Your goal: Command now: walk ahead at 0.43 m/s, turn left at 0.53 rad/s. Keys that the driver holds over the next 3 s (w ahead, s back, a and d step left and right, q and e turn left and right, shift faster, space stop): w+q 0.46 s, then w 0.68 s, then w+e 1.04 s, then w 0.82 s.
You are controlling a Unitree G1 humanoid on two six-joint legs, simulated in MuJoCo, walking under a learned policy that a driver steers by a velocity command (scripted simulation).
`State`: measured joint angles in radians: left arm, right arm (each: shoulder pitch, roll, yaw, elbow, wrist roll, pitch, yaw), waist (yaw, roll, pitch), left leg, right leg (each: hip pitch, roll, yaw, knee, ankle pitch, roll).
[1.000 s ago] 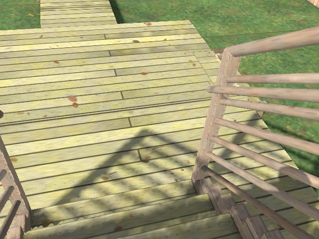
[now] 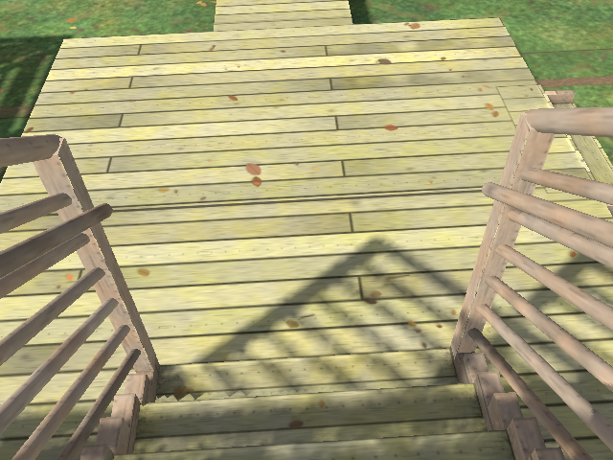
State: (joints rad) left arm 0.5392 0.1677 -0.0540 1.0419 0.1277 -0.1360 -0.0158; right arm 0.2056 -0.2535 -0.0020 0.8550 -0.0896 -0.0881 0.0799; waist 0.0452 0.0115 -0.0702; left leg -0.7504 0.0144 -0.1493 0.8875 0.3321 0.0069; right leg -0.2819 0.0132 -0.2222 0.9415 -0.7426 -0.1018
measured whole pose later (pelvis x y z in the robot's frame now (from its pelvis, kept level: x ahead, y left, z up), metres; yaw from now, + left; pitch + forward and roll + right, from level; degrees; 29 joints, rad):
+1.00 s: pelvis +0.48 +0.09 -0.41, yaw +23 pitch +1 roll -3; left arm 0.61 0.12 -0.07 1.11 0.08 -0.14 0.01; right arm 0.12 -0.22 0.07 0.85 -0.13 -0.03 0.12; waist 0.17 0.03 -0.02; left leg -0.67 0.10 -0.03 0.60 0.40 0.01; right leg -0.24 0.05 -0.12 1.07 -0.86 -0.07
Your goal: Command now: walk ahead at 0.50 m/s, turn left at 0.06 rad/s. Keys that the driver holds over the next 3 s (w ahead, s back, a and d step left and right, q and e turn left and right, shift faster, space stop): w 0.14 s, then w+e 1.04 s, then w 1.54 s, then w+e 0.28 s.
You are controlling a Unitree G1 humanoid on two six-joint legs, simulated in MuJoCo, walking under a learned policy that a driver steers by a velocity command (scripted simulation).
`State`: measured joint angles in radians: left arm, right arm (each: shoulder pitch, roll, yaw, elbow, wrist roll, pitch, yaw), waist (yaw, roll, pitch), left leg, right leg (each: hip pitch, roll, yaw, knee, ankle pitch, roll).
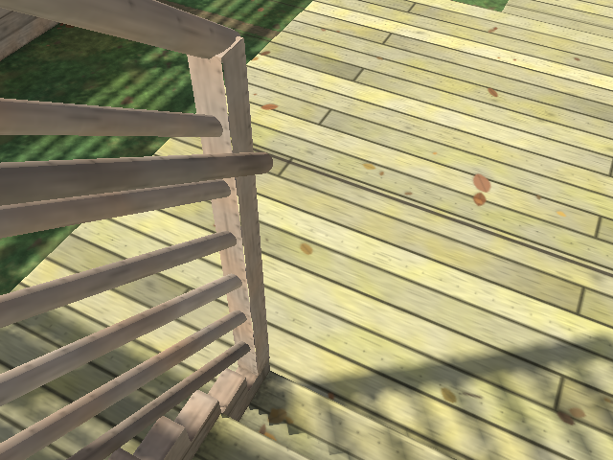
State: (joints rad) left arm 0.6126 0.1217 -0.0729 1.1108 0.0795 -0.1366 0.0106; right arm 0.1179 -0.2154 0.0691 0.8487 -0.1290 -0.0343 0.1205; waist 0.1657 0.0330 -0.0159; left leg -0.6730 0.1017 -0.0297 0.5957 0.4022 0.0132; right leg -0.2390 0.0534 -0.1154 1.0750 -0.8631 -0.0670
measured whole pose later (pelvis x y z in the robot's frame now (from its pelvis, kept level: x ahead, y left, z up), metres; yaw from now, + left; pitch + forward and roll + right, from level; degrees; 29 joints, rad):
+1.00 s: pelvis +0.58 -0.05 -0.43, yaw -25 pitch +1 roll -3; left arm 0.56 0.14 -0.05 1.05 0.10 -0.11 -0.08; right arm 0.12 -0.19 0.04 0.80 -0.10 -0.08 0.08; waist 0.11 0.07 -0.05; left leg -0.24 0.06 0.04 0.32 0.16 0.05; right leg -0.34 0.21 0.11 1.44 -0.89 -0.12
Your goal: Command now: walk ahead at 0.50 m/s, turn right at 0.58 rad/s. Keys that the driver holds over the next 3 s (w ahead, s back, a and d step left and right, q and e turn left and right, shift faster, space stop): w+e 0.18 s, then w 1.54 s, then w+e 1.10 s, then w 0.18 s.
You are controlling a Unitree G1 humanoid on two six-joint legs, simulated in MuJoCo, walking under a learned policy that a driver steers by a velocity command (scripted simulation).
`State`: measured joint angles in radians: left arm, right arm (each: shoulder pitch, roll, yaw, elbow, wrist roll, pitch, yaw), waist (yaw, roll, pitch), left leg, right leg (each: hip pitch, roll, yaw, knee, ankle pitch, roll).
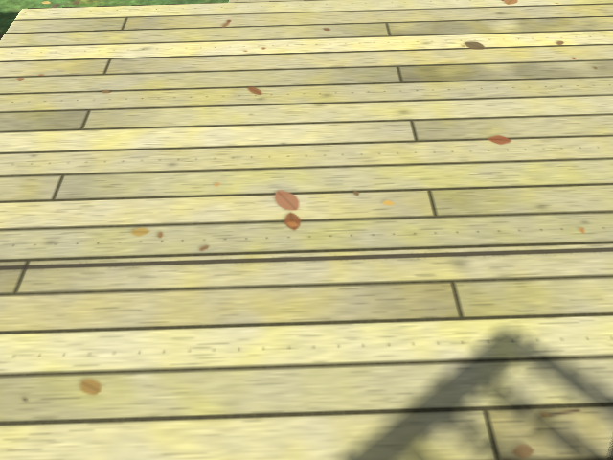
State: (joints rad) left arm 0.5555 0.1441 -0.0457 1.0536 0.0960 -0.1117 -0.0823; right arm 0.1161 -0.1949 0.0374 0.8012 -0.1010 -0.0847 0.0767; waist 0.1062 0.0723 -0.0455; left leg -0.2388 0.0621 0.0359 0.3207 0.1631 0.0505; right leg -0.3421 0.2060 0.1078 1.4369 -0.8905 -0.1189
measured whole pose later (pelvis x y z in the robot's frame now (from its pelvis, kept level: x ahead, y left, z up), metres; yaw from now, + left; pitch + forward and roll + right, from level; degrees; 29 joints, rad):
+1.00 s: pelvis +0.60 +0.00 -0.24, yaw -11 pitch +4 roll -2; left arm 0.19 0.24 0.07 0.96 -0.02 -0.09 0.03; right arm 0.25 -0.18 -0.07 0.93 -0.01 -0.09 0.02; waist -0.04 -0.02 -0.05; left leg -0.44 0.01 0.02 0.63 -0.25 0.04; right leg -0.58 -0.02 0.02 1.29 -0.32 -0.08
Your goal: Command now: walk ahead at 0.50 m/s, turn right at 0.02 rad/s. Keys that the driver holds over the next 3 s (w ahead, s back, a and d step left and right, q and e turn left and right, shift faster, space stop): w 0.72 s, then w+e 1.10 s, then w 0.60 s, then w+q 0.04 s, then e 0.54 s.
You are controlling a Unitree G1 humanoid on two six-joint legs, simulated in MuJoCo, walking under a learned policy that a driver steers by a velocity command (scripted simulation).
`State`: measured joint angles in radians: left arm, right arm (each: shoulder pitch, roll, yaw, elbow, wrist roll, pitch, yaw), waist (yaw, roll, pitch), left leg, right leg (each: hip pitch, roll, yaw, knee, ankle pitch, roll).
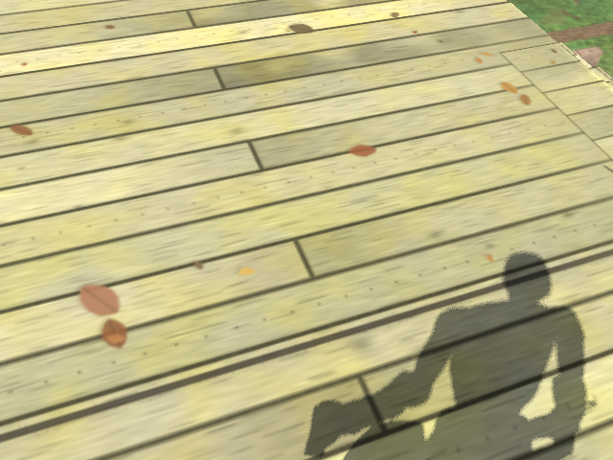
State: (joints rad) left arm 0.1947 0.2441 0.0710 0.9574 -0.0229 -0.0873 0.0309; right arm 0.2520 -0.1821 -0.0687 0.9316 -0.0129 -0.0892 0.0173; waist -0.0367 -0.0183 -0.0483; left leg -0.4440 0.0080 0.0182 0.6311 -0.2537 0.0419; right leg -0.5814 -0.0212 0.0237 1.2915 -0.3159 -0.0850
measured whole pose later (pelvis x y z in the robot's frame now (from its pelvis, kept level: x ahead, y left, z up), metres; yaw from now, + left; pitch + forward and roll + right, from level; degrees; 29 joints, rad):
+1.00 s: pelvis +0.55 +0.01 +0.00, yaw -6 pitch +2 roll +0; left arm 0.34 0.23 0.07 1.03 -0.04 -0.08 0.01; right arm -0.01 -0.21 -0.07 0.88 0.00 -0.11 0.01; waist 0.05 -0.01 0.04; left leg -0.43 0.01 0.06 0.53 -0.15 0.04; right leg -0.30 0.01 0.07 1.08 -0.47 -0.04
